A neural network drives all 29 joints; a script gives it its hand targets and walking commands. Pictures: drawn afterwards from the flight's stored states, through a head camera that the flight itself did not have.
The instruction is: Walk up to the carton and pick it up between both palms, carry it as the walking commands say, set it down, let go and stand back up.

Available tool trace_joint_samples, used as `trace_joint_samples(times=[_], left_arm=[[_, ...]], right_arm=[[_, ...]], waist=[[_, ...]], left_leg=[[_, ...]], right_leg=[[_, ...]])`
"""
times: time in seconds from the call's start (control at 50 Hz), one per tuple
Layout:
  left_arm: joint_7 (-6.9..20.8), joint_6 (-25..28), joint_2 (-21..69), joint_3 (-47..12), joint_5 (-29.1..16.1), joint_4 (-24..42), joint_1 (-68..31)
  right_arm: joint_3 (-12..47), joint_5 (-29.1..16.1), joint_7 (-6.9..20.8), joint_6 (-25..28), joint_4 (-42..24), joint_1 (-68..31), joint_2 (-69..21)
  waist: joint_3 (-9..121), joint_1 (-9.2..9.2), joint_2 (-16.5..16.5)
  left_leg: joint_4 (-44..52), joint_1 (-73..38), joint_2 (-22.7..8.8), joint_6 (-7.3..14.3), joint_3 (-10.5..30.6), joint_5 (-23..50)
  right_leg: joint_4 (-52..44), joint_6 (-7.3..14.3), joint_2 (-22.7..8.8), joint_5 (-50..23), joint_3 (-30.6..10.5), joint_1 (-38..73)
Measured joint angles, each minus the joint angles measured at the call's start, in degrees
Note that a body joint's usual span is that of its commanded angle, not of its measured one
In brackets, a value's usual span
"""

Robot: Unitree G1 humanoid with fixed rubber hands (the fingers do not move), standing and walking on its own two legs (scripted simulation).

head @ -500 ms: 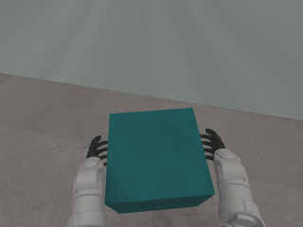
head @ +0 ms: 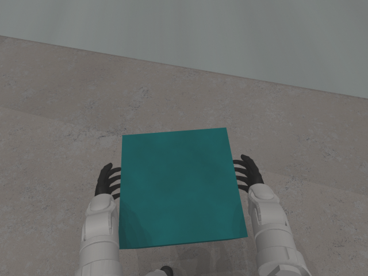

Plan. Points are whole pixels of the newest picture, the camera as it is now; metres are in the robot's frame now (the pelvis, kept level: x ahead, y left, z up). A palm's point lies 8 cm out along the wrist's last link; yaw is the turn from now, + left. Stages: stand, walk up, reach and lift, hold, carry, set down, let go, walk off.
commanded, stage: set down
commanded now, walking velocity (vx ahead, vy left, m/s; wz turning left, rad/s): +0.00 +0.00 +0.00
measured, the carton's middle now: (179, 191) +0.34 +0.07 -0.13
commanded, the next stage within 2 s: none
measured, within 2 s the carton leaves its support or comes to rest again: neither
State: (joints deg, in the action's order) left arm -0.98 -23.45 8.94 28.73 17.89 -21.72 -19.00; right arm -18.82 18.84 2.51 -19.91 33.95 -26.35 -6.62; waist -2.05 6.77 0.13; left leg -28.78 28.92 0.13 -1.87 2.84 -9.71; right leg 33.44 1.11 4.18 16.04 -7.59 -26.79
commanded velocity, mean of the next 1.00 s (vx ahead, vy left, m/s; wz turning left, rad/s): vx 0.00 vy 0.00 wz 0.00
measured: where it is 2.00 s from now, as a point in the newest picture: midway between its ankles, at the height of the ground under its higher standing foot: outside the picture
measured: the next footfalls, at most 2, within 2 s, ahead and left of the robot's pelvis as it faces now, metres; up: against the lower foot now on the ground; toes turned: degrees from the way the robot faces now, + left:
none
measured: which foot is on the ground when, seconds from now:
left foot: down 0.00-1.00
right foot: down 0.00-1.00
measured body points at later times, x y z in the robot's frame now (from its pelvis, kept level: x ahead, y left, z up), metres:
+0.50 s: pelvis -0.04 +0.00 -0.06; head +0.18 +0.04 +0.33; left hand +0.30 +0.27 -0.16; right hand +0.38 -0.08 -0.15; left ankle +0.04 +0.14 -0.73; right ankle +0.00 -0.11 -0.73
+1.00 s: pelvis -0.06 +0.05 -0.14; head +0.17 +0.08 +0.25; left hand +0.35 +0.27 -0.22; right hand +0.41 -0.08 -0.21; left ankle +0.04 +0.14 -0.73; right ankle +0.00 -0.10 -0.73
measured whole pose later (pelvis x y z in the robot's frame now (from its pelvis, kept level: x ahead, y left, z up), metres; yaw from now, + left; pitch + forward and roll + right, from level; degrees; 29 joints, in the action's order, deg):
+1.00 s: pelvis -0.06 +0.05 -0.14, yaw -1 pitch +37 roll -2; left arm -5.6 -20.7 6.0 31.6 14.7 -27.0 -41.7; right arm -26.8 16.0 6.0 -16.1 40.7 -48.9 0.5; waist 8.0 3.5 2.6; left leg -71.3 88.5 3.7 1.2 2.4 -19.5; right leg 72.9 -2.2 5.4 26.2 -7.2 -83.9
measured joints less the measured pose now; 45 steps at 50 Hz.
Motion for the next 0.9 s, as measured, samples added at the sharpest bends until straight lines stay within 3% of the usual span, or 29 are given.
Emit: trace_joint_samples(times=[0.08,0.16,0.28,0.36,0.52,0.64,0.78,0.9], left_arm=[[2.2,3.7,-2.3,0.5,-1.9,-1.1,-0.1],[4.8,6.3,-4.9,2.3,-3.0,-3.3,-2.1],[5.9,7.5,-6.1,2.9,-4.3,-2.9,-6.4],[5.8,7.7,-5.4,3.4,-4.2,-2.4,-8.7],[1.6,5.7,-3.7,3.8,-4.5,0.0,-12.5],[-1.6,3.4,-2.7,3.8,-4.8,1.4,-16.4],[-5.5,-0.2,-1.6,2.4,-2.6,-1.8,-21.6],[-5.7,1.1,-1.3,2.5,-2.4,-4.1,-21.7]], right_arm=[[1.9,-2.0,-3.8,1.5,-4.4,2.6,-2.7],[1.9,-1.8,-5.7,2.5,-6.0,1.5,-5.0],[0.4,-1.7,-6.4,3.7,-7.0,-3.5,-5.0],[-0.9,-2.6,-6.3,4.5,-7.3,-5.3,-4.4],[-1.7,-4.8,-4.8,3.2,-7.3,-9.9,-2.2],[-4.7,-2.1,-1.9,2.5,-2.8,-17.6,0.5],[-9.5,0.9,3.5,2.0,5.7,-23.7,6.0],[-9.5,-1.0,4.7,3.0,7.5,-22.5,7.5]], waist=[[1.6,1.00,0.4],[3.3,1.55,1.4],[3.9,0.46,2.0],[4.3,-0.15,2.8],[4.9,-0.66,3.3],[5.6,-1.90,2.8],[4.8,-3.45,2.4],[7.9,-3.63,2.6]], left_leg=[[-2.1,6.6,-0.1,0.9,1.2,0.6],[-5.5,13.4,-0.2,2.1,2.5,0.3],[-10.9,23.6,-0.3,-0.6,4.5,-1.5],[-13.9,29.7,-0.1,-0.9,4.5,-1.5],[-22.7,41.0,1.1,-0.7,3.4,-3.4],[-30.2,47.6,2.8,0.8,2.9,-4.9],[-36.0,50.8,4.1,1.8,2.2,-6.8],[-39.4,54.7,3.6,3.0,0.5,-8.6]], right_leg=[[1.6,0.7,0.7,-0.1,0.4,-6.3],[4.2,1.3,1.5,0.3,1.1,-12.6],[9.7,1.7,2.2,1.5,3.4,-22.6],[12.4,1.0,2.3,1.5,3.6,-28.6],[20.5,-1.3,1.9,3.0,2.8,-39.5],[27.2,-2.9,1.0,5.1,2.8,-45.1],[32.5,-1.4,0.5,7.7,2.5,-47.6],[35.7,-1.9,1.0,9.0,1.1,-51.7]])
